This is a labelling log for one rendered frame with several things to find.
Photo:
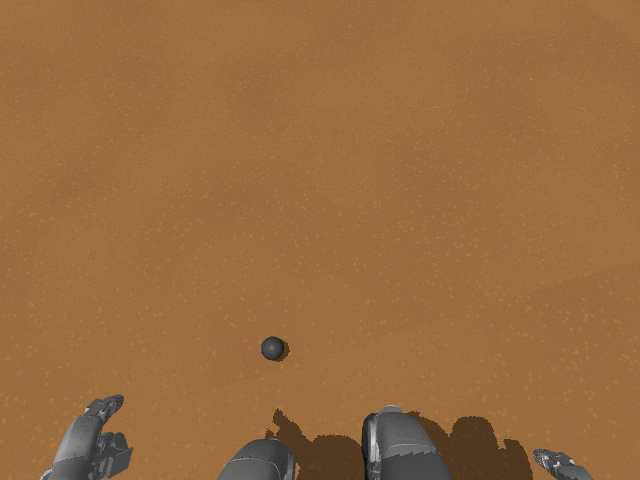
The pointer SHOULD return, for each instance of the right robot foot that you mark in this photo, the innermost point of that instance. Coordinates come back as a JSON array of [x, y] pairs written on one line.
[[365, 446]]

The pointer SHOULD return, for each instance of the right robot hand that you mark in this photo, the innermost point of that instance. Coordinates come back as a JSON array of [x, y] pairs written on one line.
[[560, 465]]

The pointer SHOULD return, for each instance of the ball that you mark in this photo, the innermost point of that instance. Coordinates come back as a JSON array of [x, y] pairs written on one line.
[[272, 348]]

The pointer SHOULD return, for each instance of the left robot hand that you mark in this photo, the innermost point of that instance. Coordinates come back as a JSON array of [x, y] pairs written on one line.
[[108, 453]]

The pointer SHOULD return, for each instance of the left robot arm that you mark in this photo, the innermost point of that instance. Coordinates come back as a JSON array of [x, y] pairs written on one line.
[[70, 469]]

